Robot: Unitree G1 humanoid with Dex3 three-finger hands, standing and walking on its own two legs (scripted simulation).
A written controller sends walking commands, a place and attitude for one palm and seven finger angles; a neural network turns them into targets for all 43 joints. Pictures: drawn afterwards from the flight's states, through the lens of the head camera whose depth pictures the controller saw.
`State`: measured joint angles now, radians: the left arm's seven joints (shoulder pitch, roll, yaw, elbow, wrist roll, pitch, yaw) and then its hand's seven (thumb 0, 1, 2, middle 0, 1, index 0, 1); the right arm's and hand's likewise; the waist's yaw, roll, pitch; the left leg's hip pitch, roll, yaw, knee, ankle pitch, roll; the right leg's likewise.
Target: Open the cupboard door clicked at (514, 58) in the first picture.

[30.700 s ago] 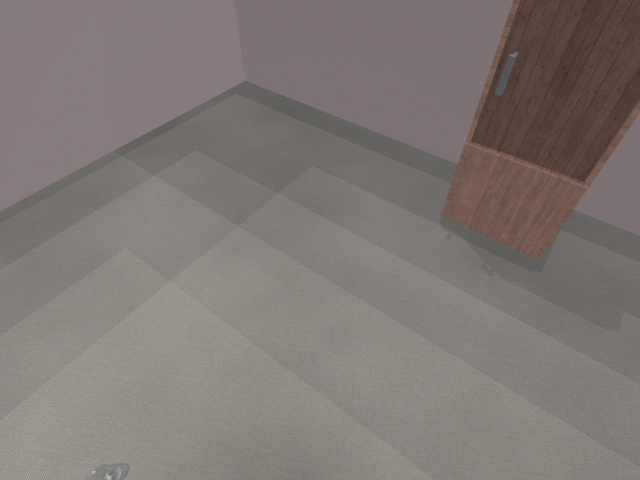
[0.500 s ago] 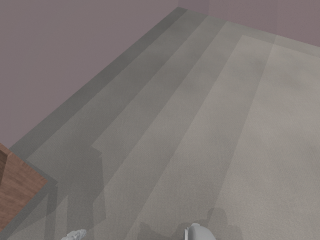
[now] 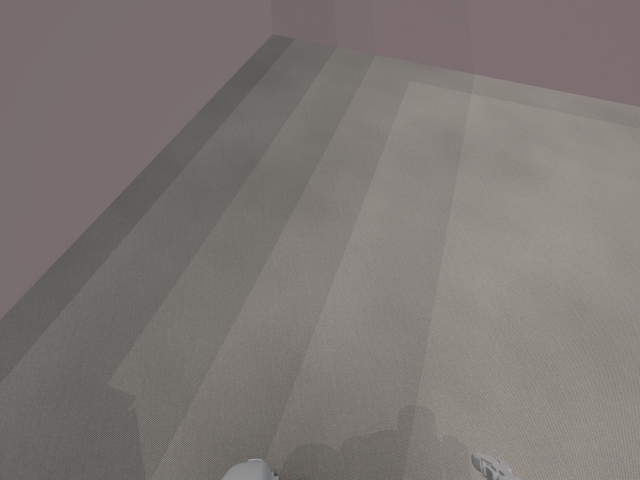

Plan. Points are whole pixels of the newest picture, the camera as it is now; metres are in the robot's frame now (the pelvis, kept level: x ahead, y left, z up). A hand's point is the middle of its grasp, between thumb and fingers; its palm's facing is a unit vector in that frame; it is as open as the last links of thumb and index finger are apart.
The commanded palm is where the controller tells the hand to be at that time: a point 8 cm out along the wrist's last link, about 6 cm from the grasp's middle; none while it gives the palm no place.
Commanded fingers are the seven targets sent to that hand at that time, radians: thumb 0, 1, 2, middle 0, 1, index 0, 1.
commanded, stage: walk to a spot facing it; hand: left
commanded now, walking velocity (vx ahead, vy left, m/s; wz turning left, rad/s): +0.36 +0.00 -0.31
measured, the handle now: out of the picture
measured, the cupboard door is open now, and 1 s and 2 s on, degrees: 43 43 43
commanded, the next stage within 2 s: turn to face it in 0.58 s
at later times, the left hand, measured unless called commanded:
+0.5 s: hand (278, 332) +0.36 +0.10 -0.16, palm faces -0.15 -0.96 -0.22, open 7.4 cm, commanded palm none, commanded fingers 0.00 0.90 0.90 -0.20 -0.30 -0.20 -0.30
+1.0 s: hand (288, 283) +0.48 +0.10 -0.18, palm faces +0.06 -0.98 -0.18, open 7.4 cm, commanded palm none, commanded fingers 0.00 0.90 0.90 -0.20 -0.30 -0.20 -0.30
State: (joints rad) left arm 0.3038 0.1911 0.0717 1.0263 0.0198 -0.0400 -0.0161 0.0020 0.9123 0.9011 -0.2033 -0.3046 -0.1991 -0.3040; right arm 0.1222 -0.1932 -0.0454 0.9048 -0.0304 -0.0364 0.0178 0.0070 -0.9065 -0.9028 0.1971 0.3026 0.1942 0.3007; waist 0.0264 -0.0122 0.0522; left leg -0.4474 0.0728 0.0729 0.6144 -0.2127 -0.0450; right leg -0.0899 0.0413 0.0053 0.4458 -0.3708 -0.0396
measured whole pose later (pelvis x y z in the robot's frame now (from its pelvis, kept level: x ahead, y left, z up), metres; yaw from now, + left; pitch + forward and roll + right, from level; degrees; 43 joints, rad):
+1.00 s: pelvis +0.43 -0.08 -0.01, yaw +0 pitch +1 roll -1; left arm 0.20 0.17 0.06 1.00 0.02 0.00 0.01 0.01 0.91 0.90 -0.20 -0.30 -0.20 -0.30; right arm 0.17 -0.18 -0.03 0.98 -0.03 0.00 -0.01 0.00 -0.91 -0.90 0.20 0.30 0.20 0.30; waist 0.02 -0.01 0.07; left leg -0.42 -0.01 0.04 0.56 -0.16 0.06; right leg -0.48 -0.07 -0.03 1.11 -0.44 0.05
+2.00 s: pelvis +0.56 -0.18 +0.00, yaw +38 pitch +1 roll +2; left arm 0.20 0.18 0.04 0.86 0.02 0.01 0.03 0.00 0.90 0.90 -0.20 -0.30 -0.20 -0.30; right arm 0.12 -0.26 -0.08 0.91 -0.02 0.09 0.03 0.01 -0.91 -0.90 0.20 0.30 0.20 0.30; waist -0.01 0.02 0.10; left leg -0.51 0.00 0.01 1.14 -0.45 -0.06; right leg -0.28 -0.10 -0.14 0.58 -0.32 -0.01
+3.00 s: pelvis +0.59 -0.17 -0.01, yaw +74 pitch +2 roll +0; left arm 0.20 0.25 0.07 0.92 0.02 0.06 0.02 0.01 0.90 0.90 -0.20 -0.30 -0.20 -0.30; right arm 0.11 -0.22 -0.05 0.88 -0.03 0.03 0.02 0.01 -0.90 -0.90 0.20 0.30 0.20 0.30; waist 0.01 -0.07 0.11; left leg -0.34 -0.01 0.05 0.63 -0.33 0.04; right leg -0.44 -0.12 -0.09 1.07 -0.54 0.08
